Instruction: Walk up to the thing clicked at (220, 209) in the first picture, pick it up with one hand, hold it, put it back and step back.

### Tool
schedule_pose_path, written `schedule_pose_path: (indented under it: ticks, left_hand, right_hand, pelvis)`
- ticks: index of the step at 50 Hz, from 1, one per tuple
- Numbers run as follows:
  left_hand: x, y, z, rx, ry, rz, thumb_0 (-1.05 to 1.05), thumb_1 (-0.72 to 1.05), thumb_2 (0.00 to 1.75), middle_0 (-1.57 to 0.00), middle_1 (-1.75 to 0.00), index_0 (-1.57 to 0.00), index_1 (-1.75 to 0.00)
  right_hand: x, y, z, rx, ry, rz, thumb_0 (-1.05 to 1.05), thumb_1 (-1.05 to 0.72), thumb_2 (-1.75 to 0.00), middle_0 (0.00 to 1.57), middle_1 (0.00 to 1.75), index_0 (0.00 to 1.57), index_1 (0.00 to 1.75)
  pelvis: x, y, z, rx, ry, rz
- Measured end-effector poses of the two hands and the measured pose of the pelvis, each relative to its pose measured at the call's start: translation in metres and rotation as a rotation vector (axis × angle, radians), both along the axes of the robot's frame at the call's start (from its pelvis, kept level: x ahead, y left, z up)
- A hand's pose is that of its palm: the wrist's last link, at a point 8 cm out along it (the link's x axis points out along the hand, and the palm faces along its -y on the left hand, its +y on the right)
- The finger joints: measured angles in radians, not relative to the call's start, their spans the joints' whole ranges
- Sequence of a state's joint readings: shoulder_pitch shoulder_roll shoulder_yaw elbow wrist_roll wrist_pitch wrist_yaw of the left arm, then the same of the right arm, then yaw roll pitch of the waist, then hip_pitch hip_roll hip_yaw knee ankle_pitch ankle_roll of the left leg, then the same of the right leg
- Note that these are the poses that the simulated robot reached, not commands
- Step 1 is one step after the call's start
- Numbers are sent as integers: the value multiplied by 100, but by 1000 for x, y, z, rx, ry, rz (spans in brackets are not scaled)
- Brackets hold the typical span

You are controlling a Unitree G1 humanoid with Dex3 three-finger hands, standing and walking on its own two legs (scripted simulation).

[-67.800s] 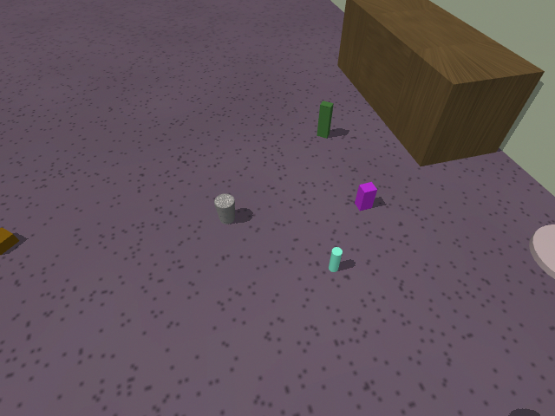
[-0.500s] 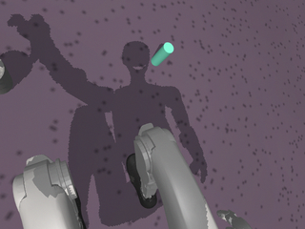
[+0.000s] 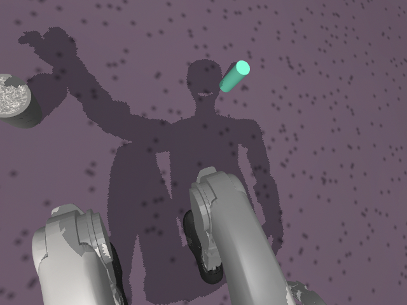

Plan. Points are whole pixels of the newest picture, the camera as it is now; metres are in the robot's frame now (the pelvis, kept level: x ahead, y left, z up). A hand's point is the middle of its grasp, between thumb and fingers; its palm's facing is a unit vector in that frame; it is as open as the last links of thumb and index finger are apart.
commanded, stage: home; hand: left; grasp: from above
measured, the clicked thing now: (15, 105) +0.55 +0.28 -0.29
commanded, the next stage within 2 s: none
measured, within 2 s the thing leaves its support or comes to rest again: neither
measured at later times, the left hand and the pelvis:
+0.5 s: hand out of the picture +0.35 +0.27 +0.08, palm faces -0.14 -0.80 -0.59, open 7.5 cm; pelvis +0.02 +0.00 +0.19, yaw +8 degrees
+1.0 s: hand out of the picture +0.25 +0.21 +0.27, palm faces +0.24 -0.95 -0.21, open 7.4 cm; pelvis +0.07 +0.00 +0.34, yaw +11 degrees
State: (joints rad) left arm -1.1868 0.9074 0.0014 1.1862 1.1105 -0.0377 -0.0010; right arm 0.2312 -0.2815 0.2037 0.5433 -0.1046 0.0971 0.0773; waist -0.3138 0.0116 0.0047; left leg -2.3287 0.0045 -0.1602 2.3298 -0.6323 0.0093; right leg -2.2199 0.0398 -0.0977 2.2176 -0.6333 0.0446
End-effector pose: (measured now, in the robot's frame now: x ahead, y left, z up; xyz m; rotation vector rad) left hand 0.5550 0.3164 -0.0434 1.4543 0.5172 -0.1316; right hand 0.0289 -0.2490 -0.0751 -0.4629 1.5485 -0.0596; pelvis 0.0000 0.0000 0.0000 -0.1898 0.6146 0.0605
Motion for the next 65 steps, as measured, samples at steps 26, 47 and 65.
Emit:
schedule_pose_path:
  ticks: [26, 47, 65]
  left_hand:
    - [-221, -15, 177, -682, -6, 535, 1, 86, 90, -21, -31, -21, -31]
    - [-318, -54, 320, -1063, -35, 909, 1, 90, 89, -20, -30, -21, -29]
    - [-376, -61, 388, -1090, -63, 923, 1, 90, 90, -20, -30, -20, -29]
  right_hand:
    - [171, 22, 175, 133, -551, 51, 1, -91, -90, 20, 29, 20, 30]
    - [204, 29, 323, 129, -760, 25, 1, -91, -90, 20, 29, 20, 30]
    - [263, 53, 389, 177, -1015, 92, 1, -91, -90, 20, 29, 20, 30]
  pelvis:
    - [19, -1, 195, 98, -103, 79]
    - [64, -4, 330, 160, -319, 115]
    - [89, 3, 365, 186, -425, 139]
